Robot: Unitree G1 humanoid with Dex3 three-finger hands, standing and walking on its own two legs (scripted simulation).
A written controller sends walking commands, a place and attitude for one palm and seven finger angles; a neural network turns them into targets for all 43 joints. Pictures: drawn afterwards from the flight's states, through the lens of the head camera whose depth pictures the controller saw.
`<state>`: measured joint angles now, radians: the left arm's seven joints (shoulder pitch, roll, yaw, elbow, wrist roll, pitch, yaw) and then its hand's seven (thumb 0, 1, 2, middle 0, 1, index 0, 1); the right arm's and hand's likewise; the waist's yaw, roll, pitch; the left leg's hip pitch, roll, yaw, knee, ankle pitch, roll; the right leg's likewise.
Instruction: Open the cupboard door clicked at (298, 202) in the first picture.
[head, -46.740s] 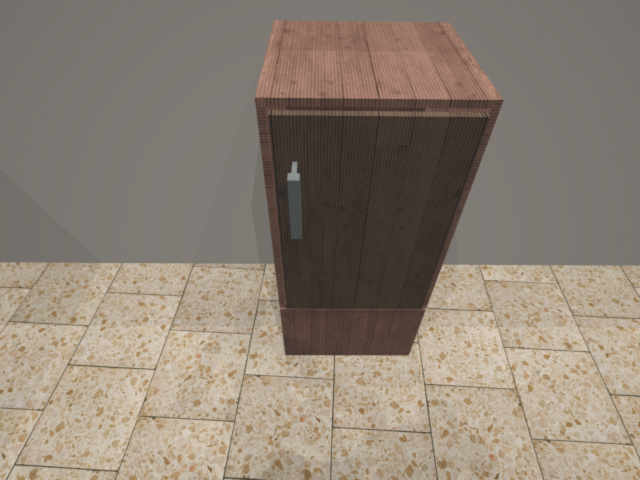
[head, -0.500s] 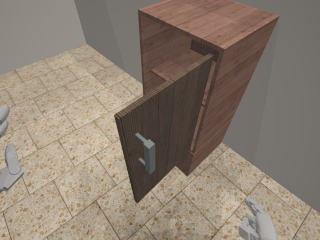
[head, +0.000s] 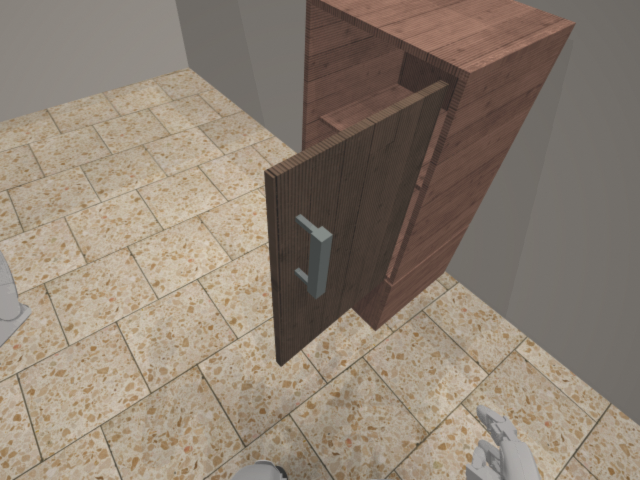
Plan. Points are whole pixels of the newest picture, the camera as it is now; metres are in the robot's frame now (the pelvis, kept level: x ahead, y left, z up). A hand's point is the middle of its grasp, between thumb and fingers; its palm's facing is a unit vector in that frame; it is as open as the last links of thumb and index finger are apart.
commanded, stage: step back with the hand held close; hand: left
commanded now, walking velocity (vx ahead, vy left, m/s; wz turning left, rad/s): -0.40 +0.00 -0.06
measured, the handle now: (309, 257) +0.44 +0.04 -0.01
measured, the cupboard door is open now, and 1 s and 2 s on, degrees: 92 92 92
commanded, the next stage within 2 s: stop stepping back and stand still in 0.26 s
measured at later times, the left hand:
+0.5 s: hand (43, 453) +0.12 +0.20 +0.18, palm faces +0.22 -0.82 -0.53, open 7.4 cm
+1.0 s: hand out of the picture +0.03 +0.21 +0.18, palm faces +0.38 -0.78 -0.50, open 7.4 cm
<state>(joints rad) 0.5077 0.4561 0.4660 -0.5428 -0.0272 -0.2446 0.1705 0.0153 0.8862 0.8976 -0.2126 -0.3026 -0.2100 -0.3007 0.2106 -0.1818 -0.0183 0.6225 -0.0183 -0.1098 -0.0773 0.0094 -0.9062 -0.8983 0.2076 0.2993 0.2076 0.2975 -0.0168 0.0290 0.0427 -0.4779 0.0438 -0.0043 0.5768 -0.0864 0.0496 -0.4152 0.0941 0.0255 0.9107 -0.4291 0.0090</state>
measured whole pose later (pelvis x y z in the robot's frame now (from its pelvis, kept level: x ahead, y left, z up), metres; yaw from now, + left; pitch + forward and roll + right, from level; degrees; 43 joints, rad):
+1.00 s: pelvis -0.19 -0.04 +0.01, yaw -4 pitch -1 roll +1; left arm 0.57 0.42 0.42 -0.44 -0.02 -0.23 0.16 0.01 0.89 0.90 -0.21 -0.30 -0.21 -0.30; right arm 0.26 -0.22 -0.02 0.65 0.00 -0.13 -0.07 0.01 -0.91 -0.90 0.21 0.30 0.20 0.30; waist -0.03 0.00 -0.03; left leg -0.17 0.05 0.07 0.51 -0.32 -0.03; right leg -0.26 0.02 -0.08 0.54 -0.26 -0.07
